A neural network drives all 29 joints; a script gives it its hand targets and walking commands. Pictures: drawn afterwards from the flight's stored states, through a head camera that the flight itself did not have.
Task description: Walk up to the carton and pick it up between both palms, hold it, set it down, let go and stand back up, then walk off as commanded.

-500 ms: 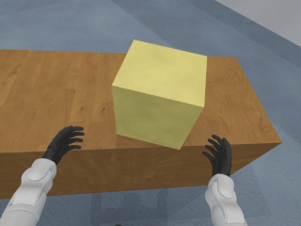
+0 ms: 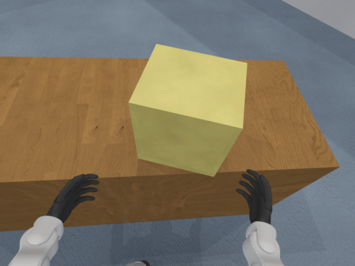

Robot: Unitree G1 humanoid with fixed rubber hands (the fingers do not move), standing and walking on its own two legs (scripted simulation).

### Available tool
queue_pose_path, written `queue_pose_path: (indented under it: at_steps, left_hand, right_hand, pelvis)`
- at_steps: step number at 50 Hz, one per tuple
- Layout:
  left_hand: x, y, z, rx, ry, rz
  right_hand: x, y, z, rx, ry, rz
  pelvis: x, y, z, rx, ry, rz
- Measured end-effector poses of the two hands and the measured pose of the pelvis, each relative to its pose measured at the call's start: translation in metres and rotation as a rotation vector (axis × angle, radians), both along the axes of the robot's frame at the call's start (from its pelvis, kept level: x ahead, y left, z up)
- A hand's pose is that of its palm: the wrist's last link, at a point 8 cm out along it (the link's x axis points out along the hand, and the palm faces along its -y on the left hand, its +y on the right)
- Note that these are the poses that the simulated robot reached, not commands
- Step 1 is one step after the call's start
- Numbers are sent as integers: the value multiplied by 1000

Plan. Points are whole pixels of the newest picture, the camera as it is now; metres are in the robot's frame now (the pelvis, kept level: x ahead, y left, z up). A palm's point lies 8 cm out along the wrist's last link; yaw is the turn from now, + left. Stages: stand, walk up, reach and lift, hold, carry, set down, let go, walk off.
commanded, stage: set down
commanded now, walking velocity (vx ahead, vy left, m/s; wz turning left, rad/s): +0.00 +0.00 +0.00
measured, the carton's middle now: (187, 115) +0.48 -0.01 +0.00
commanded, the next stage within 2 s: let go in 0.78 s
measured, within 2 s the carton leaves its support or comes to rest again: neither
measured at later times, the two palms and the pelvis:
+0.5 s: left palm (78, 224) +0.20 +0.23 -0.05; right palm (271, 224) +0.22 -0.20 -0.05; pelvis +0.01 -0.01 +0.00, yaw +0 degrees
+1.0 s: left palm (83, 238) +0.18 +0.22 -0.08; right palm (280, 239) +0.19 -0.24 -0.08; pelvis +0.01 -0.01 +0.00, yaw +0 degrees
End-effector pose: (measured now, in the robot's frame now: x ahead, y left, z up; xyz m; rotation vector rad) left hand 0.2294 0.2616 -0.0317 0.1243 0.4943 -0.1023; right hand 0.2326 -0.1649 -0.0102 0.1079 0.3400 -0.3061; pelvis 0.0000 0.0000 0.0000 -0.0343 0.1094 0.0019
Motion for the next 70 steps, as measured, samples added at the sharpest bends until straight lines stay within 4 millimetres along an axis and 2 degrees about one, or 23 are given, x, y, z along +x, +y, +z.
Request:
queue_pose_path:
  at_steps: [15, 26, 49, 58, 67, 70]
  left_hand:
    - [-13, -19, -3, -23, 65, 52]
    - [-29, -35, -19, -7, 156, 104]
    - [-52, -43, -43, 67, 312, 187]
    - [-52, -47, -46, 64, 325, 199]
    - [-61, -49, -49, 67, 353, 207]
    - [-66, -43, -50, 119, 341, 188]
  right_hand:
    - [-6, -25, -21, -37, 81, 63]
    - [-18, -41, -37, -68, 156, 108]
    - [-44, -69, -65, -106, 330, 217]
    - [-49, -78, -70, -115, 360, 224]
    - [-48, -84, -69, -128, 358, 232]
    - [-53, -91, -74, -172, 441, 246]
  pelvis:
    - [6, -3, 1, 4, -33, 1]
    - [7, -5, 1, 7, -50, 2]
    - [10, -7, 2, 9, -50, 2]
    - [13, -9, 2, 12, -46, 1]
    - [15, -10, 2, 13, -44, 1]
    - [16, -11, 2, 15, -47, 2]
